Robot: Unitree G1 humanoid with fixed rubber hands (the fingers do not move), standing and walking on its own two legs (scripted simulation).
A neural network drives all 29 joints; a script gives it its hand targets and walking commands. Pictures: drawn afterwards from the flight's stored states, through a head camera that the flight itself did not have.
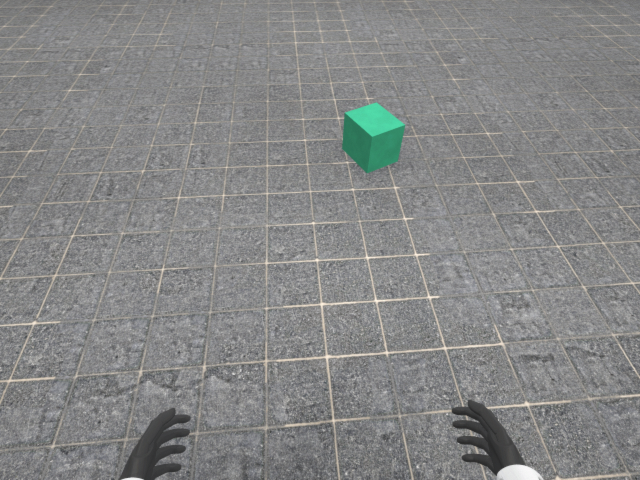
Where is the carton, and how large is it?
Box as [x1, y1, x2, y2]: [342, 102, 404, 172]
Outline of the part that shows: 376,102 345,112 344,115 342,148 366,172 397,160 404,128 403,123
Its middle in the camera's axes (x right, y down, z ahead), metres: +0.25 -0.49 +1.90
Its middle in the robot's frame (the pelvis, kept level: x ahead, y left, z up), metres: +1.66 -0.31 -0.65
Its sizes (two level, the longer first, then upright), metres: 0.225 0.189 0.211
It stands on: the floor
